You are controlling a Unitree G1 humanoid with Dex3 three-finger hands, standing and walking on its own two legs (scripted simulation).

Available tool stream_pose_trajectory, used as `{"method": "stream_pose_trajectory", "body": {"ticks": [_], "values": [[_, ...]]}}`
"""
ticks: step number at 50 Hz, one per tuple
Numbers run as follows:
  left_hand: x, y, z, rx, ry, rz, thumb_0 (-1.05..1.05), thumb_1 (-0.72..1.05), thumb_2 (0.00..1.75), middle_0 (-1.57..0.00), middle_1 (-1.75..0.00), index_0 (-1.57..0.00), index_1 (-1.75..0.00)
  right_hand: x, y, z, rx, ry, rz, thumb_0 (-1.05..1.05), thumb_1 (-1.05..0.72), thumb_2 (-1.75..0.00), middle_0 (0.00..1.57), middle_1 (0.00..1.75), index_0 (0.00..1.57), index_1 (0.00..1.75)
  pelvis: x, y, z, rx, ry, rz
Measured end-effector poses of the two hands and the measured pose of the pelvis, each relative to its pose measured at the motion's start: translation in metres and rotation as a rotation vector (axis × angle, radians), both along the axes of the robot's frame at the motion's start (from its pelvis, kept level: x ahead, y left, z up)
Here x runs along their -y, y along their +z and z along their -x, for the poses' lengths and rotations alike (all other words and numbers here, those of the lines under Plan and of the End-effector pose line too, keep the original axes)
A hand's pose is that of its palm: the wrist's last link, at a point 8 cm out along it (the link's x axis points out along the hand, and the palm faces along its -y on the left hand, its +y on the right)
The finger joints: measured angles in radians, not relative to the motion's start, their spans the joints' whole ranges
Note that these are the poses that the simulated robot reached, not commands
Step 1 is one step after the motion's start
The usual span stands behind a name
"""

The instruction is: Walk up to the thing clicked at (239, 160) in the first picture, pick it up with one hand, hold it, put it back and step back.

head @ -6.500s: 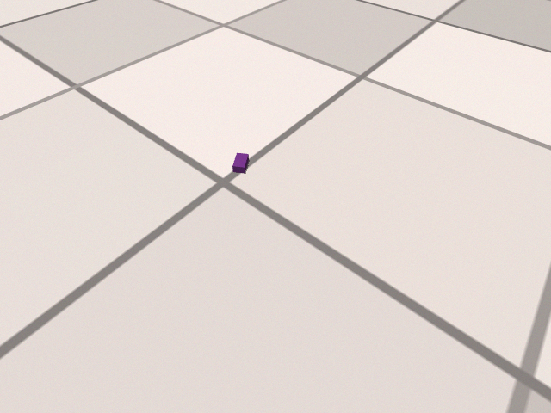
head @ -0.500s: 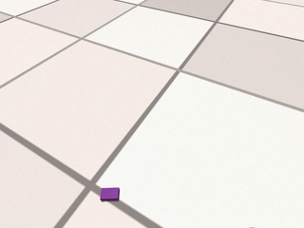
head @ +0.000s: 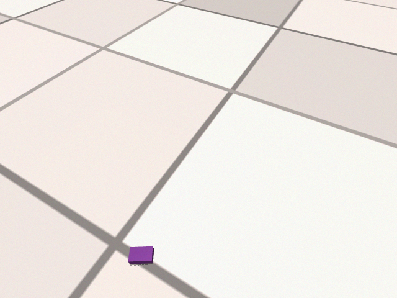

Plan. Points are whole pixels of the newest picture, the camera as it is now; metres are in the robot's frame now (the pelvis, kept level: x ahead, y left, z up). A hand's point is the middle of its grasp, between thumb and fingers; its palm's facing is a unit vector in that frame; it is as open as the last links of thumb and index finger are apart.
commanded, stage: stand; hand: left
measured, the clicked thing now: (141, 255) +0.43 +0.25 -0.76
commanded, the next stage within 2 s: none
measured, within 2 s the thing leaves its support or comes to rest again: neither
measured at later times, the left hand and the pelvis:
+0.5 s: hand out of the picture +0.06 +0.25 -0.16, palm faces -0.02 -0.94 -0.34, open 7.4 cm; pelvis -0.01 -0.01 +0.00, yaw +0 degrees
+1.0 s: hand out of the picture +0.06 +0.25 -0.16, palm faces -0.03 -0.94 -0.33, open 7.4 cm; pelvis -0.01 +0.00 +0.00, yaw +1 degrees
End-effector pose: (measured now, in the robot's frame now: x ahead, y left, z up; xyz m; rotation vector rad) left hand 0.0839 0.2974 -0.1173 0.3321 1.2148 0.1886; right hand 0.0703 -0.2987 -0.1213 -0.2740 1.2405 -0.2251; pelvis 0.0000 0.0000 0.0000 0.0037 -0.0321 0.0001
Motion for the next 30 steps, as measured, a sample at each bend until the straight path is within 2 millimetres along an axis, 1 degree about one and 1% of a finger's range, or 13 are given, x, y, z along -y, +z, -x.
{"method": "stream_pose_trajectory", "body": {"ticks": [7,14,20,30], "values": [[0.002,-0.001,0.002,0.004,0.009,0.006,0.01,0.91,0.89,-0.21,-0.30,-0.20,-0.30,0.001,0.005,-0.011,0.032,0.022,0.007,0.01,-0.91,-0.90,0.21,0.30,0.20,0.30,0.003,0.001,0.002,0.003,0.002,0.002],[0.006,-0.001,0.011,-0.004,0.012,0.013,0.01,0.91,0.89,-0.21,-0.30,-0.20,-0.30,0.005,0.007,-0.013,0.048,0.030,0.013,0.01,-0.91,-0.90,0.21,0.30,0.20,0.30,0.005,0.001,0.005,0.009,0.002,0.004],[0.007,-0.002,0.020,-0.013,0.017,0.015,0.01,0.91,0.89,-0.21,-0.30,-0.20,-0.30,0.006,0.007,-0.008,0.044,0.030,0.012,0.01,-0.91,-0.90,0.21,0.30,0.20,0.30,0.007,0.001,0.008,0.014,0.002,0.006],[0.006,-0.003,0.032,-0.025,0.020,0.014,0.01,0.91,0.89,-0.21,-0.30,-0.20,-0.30,0.007,0.005,0.010,0.010,0.023,0.008,0.01,-0.91,-0.90,0.21,0.30,0.20,0.30,0.007,0.001,0.014,0.015,0.004,0.007]]}}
